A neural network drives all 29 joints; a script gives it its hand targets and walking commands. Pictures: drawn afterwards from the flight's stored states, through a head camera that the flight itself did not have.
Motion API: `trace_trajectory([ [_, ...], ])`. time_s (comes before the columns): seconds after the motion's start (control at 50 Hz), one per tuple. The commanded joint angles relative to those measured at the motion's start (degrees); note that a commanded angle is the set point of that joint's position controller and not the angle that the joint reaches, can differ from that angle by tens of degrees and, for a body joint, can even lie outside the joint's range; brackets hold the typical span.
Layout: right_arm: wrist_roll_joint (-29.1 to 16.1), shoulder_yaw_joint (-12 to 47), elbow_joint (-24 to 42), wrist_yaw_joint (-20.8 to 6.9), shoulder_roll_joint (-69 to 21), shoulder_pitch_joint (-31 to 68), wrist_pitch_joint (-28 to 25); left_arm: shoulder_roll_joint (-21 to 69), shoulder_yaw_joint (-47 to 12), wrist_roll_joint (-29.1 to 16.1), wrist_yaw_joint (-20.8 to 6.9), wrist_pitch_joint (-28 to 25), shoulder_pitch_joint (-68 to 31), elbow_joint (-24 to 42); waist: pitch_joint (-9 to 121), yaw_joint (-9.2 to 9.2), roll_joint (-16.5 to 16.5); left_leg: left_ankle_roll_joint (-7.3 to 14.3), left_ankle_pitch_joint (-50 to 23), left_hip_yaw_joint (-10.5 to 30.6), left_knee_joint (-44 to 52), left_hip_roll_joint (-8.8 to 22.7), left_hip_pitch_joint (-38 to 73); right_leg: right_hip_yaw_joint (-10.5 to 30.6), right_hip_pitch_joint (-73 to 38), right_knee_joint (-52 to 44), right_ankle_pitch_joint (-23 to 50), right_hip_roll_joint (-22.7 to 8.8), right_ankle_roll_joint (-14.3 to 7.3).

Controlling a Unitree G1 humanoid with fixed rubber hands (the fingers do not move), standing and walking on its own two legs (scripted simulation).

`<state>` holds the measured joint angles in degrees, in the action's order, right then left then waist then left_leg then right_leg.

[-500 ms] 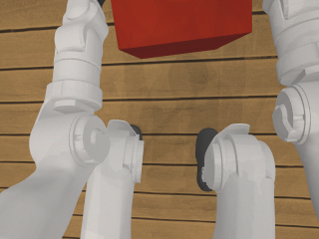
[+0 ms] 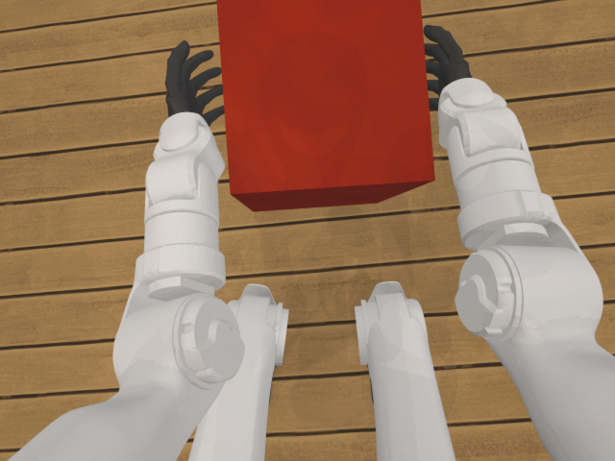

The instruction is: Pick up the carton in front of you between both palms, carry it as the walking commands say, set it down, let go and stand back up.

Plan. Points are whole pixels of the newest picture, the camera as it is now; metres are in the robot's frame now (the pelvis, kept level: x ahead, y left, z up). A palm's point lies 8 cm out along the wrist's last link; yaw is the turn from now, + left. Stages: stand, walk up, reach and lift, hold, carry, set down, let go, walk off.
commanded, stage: reach and lift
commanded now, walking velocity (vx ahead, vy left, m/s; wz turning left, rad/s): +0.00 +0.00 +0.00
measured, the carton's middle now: (317, 126) +0.53 -0.01 -0.14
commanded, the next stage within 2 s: none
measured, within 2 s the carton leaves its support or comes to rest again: neither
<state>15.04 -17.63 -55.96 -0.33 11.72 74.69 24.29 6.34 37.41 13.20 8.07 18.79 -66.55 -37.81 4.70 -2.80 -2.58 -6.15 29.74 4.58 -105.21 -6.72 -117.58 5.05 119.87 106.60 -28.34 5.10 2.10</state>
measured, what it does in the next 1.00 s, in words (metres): rises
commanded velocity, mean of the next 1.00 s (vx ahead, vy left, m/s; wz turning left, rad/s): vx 0.00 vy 0.00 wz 0.00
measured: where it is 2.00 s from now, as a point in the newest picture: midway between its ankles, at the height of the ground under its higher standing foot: (321, 379)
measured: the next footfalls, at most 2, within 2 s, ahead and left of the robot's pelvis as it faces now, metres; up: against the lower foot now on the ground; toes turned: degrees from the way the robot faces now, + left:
none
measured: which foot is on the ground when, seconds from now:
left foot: down 0.00-1.00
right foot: down 0.00-1.00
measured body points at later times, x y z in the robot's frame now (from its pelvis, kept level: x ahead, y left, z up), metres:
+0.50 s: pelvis +0.03 +0.00 +0.11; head +0.23 -0.04 +0.51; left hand +0.50 +0.13 +0.09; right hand +0.49 -0.17 +0.06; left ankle +0.12 +0.14 -0.43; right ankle +0.11 -0.12 -0.43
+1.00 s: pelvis +0.09 +0.01 +0.25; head +0.17 +0.00 +0.69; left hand +0.45 +0.14 +0.23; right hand +0.43 -0.16 +0.21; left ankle +0.12 +0.14 -0.43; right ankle +0.11 -0.12 -0.43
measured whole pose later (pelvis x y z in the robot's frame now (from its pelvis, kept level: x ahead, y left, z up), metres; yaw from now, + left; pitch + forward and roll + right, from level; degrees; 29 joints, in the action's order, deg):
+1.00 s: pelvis +0.09 +0.01 +0.25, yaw -3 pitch +21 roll +0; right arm 11.7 -16.7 -36.0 2.0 -3.6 26.5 22.5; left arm 12.1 23.0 13.9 4.2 17.5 -25.1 -29.4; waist 12.4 -1.4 -1.2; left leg -1.6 21.8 7.7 -52.3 -4.2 -51.2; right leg 7.2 51.9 51.5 -20.4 4.0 1.7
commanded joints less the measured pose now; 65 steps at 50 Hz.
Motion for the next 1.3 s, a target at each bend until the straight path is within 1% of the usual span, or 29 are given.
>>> trace_trajectory([
  [0.0, -9.4, 11.9, 7.4, -13.7, -60.8, 34.5, -5.4, 52.2, -27.4, -6.1, -16.4, 2.8, -35.5, -9.0, 56.1, 0.96, 6.4, 3.6, -4.8, -10.9, 13.6, -3.5, 26.3, -9.4, -38.8, -16.6, 6.3, 3.5, -2.3],
  [0.04, -9.7, 14.0, 6.1, -13.2, -63.6, 32.5, -4.6, 51.2, -29.6, -7.4, -17.0, 2.5, -38.8, -4.0, 58.2, -0.27, 8.2, 3.5, -4.0, -11.7, 14.7, -3.9, 23.8, -8.3, -45.3, -18.8, 5.2, 3.4, -2.1],
  [0.1, -9.1, 15.9, 9.6, -12.0, -62.9, 30.8, -4.9, 53.3, -33.0, -9.3, -18.3, 2.9, -37.2, -4.4, 62.7, 3.25, 8.3, 3.5, -5.7, -11.8, 15.8, -3.6, 24.2, -8.2, -52.6, -21.2, 7.5, 3.5, -1.2],
  [0.12, -12.4, 18.4, 14.5, -12.3, -65.6, 36.6, -5.3, 53.9, -34.1, -9.8, -18.3, 2.6, -38.7, -3.5, 65.4, -0.28, 7.5, 3.8, -5.9, -11.9, 17.2, -3.8, 27.2, -9.1, -51.7, -19.4, 9.2, 3.3, -0.9],
  [0.14, -11.0, 19.5, 19.1, -12.0, -61.9, 40.5, -5.2, 56.9, -34.0, -9.6, -18.7, 3.8, -33.8, -7.1, 66.3, 2.88, 9.4, 3.9, -6.6, -11.3, 17.9, -4.0, 26.1, -9.4, -54.0, -21.0, 9.2, 3.3, -0.3],
  [0.16, -12.2, 17.9, 12.5, -12.5, -66.5, 35.7, -4.3, 54.9, -31.1, -7.6, -18.9, 4.3, -33.1, -9.4, 61.6, -2.71, 7.6, 3.8, -5.3, -11.5, 19.9, -3.7, 30.1, -8.9, -50.5, -22.3, 6.9, 2.8, -0.6],
  [0.24, -13.8, 23.5, 19.1, -12.0, -69.1, 32.4, -2.8, 58.0, -38.9, -11.8, -19.4, 4.7, -34.0, 0.6, 72.3, 2.59, 8.6, 3.5, -9.8, -11.0, 20.9, -3.9, 36.6, -8.0, -61.1, -25.6, 10.2, 4.0, -1.2],
  [0.38, -11.4, 21.3, 18.4, -12.6, -71.9, 21.2, -2.7, 58.3, -35.6, -7.3, -21.1, 5.6, -17.4, -6.7, 59.1, -0.31, 9.9, 4.1, -10.5, -9.1, 29.4, -3.6, 41.5, -8.9, -61.0, -32.3, 10.8, 4.0, 0.6],
  [0.4, -12.1, 22.5, 19.0, -12.8, -71.0, 22.5, -3.4, 60.0, -37.5, -9.6, -20.9, 5.4, -18.4, -6.8, 58.1, 2.42, 7.9, 3.9, -10.8, -8.6, 30.5, -3.3, 42.7, -8.7, -61.7, -32.3, 13.6, 4.0, -0.1],
  [0.44, -12.3, 22.8, 18.2, -12.6, -71.7, 18.3, -3.8, 59.1, -35.5, -7.2, -20.3, 5.0, -9.5, -9.4, 55.4, -2.44, 7.5, 4.2, -13.5, -8.4, 32.0, -3.5, 45.0, -6.9, -62.4, -33.6, 14.2, 3.4, 0.0],
  [0.46, -12.2, 23.9, 19.7, -12.4, -71.5, 17.0, -4.5, 59.2, -37.2, -7.3, -20.4, 3.9, -12.5, -5.8, 56.1, -2.23, 6.4, 3.8, -13.4, -9.2, 32.0, -3.8, 43.1, -5.5, -65.0, -35.3, 15.0, 3.7, -0.3],
  [0.48, -11.0, 24.2, 24.1, -12.4, -71.5, 17.4, -5.6, 63.7, -38.4, -7.7, -20.3, 3.9, -10.6, -8.8, 58.1, 2.07, 7.0, 3.8, -17.0, -7.3, 33.3, -3.6, 47.0, -7.2, -66.4, -35.3, 20.3, 4.0, -0.7],
  [0.5, -11.3, 24.4, 24.6, -12.0, -72.6, 16.4, -5.9, 62.9, -40.6, -8.1, -20.4, 3.4, -11.7, -4.5, 59.9, -0.32, 5.3, 3.1, -18.1, -7.1, 34.9, -3.9, 51.8, -6.3, -67.4, -36.9, 21.3, 3.7, -0.9],
  [0.52, -11.7, 25.3, 23.5, -11.8, -70.7, 16.5, -5.7, 65.8, -41.3, -10.6, -20.5, 3.4, -11.0, -6.2, 60.0, 4.78, 6.0, 2.9, -17.1, -5.9, 36.0, -3.5, 53.1, -7.6, -68.6, -37.6, 20.3, 4.1, -1.3],
  [0.54, -11.4, 24.1, 21.6, -12.0, -67.9, 13.3, -5.8, 63.5, -39.3, -9.1, -20.4, 3.5, -7.9, -8.4, 53.5, 1.16, 3.7, 3.0, -16.6, -6.1, 37.5, -3.0, 50.1, -6.1, -69.1, -38.9, 19.4, 3.7, -1.9],
  [0.6, -8.9, 21.3, 16.8, -12.3, -71.2, 6.4, -5.1, 62.1, -38.1, -6.4, -20.4, 3.1, -6.3, -6.7, 48.5, 2.98, 5.3, 4.4, -11.8, -4.9, 41.4, -2.8, 55.0, -5.2, -70.3, -44.3, 13.2, 3.5, -1.6],
  [0.64, -12.5, 27.2, 23.6, -12.9, -73.5, 7.7, -6.6, 64.4, -43.1, -7.6, -19.9, 2.7, -1.8, -4.7, 53.7, 0.17, 4.3, 4.0, -17.8, -5.5, 42.9, -2.6, 59.7, -5.2, -75.2, -44.3, 19.4, 3.6, -1.1],
  [0.78, -12.3, 29.4, 23.5, -13.6, -72.9, -3.7, -6.8, 65.3, -46.5, -7.4, -18.8, 1.8, 10.3, -2.8, 46.2, 3.09, 3.9, 4.0, -24.1, -2.0, 51.6, -1.1, 74.7, -4.9, -78.3, -51.8, 22.2, 3.6, -1.7],
  [0.8, -12.8, 30.7, 22.3, -13.1, -73.9, -6.5, -6.9, 65.0, -47.9, -7.8, -18.6, 1.4, 9.4, -1.4, 47.8, 0.71, 0.8, 3.8, -26.3, -2.3, 52.6, -1.3, 74.6, -3.3, -83.6, -52.3, 25.3, 2.8, -2.3],
  [0.84, -11.7, 31.1, 24.0, -12.9, -73.5, -8.2, -6.8, 64.6, -47.3, -7.4, -18.8, 1.8, 12.8, -2.0, 42.2, 3.3, 5.1, 4.0, -24.2, -1.4, 55.9, -1.2, 76.3, -4.4, -84.1, -56.7, 23.4, 3.4, -1.8],
  [0.86, -14.0, 31.7, 25.9, -12.5, -75.9, -9.3, -6.8, 61.6, -45.7, -6.1, -18.9, 2.2, 16.9, -4.1, 39.4, -0.76, 4.1, 4.4, -24.0, -2.3, 57.3, -0.9, 76.5, -2.7, -88.4, -57.7, 24.6, 2.8, -1.3],
  [0.88, -12.0, 31.8, 27.8, -12.6, -73.3, -10.7, -6.9, 65.2, -48.8, -7.1, -18.8, 2.2, 18.7, -2.9, 39.0, 3.24, 2.0, 4.0, -25.3, -1.2, 59.1, -1.6, 78.6, -2.7, -90.6, -59.5, 25.6, 2.5, -1.5],
  [0.9, -14.5, 32.4, 26.1, -12.4, -74.5, -11.1, -6.6, 61.8, -49.0, -7.1, -18.9, 1.6, 15.7, 0.1, 38.7, -0.38, 2.8, 4.5, -25.9, -1.5, 59.7, -0.9, 81.9, -2.3, -89.3, -60.4, 25.6, 2.4, -1.4],
  [0.94, -14.2, 32.0, 25.9, -11.9, -73.5, -10.9, -6.8, 60.8, -46.7, -5.4, -19.0, 2.3, 18.1, -3.3, 34.1, 0.89, 1.9, 5.0, -26.2, -1.4, 61.8, -0.1, 83.8, -2.3, -88.6, -62.8, 23.4, 2.5, -1.7],
  [0.96, -12.1, 30.7, 25.5, -12.0, -70.6, -14.0, -6.2, 63.9, -48.9, -6.8, -19.1, 2.6, 18.0, -2.9, 33.5, 4.55, -0.3, 4.3, -25.1, -1.4, 62.4, -0.6, 86.3, -1.9, -91.8, -64.6, 22.8, 2.0, -2.5],
  [0.98, -13.7, 32.9, 26.6, -12.1, -75.2, -14.3, -6.5, 62.6, -49.5, -7.6, -19.1, 2.3, 19.3, 0.5, 32.5, 1.35, 4.9, 4.8, -28.0, -0.2, 64.7, 0.0, 89.3, -2.7, -92.9, -65.6, 25.6, 2.3, -1.5],
  [1.0, -12.3, 33.5, 26.7, -11.9, -73.4, -18.5, -5.6, 65.1, -51.0, -7.7, -19.5, 2.7, 21.1, -0.2, 33.8, 4.06, 1.4, 4.5, -25.8, -0.6, 66.2, -0.5, 88.3, -1.9, -97.6, -66.8, 26.1, 2.0, -2.1],
  [1.2, -16.0, 38.8, 36.6, -12.5, -74.9, -21.2, 1.1, 64.4, -51.5, -8.1, -21.4, 9.6, 31.9, 1.1, 22.5, 0.87, 4.2, 5.2, -28.7, 0.4, 78.1, 1.1, 105.0, -2.1, -111.8, -79.8, 25.6, 0.9, -1.2],
  [1.28, -14.3, 36.1, 34.6, -12.6, -75.9, -26.1, 5.1, 61.1, -51.1, -7.7, -22.4, 12.0, 30.3, 5.5, 17.9, 3.07, 3.3, 4.9, -31.9, -0.1, 80.7, 0.1, 106.8, 0.0, -115.4, -83.8, 31.6, 0.0, -0.4],
])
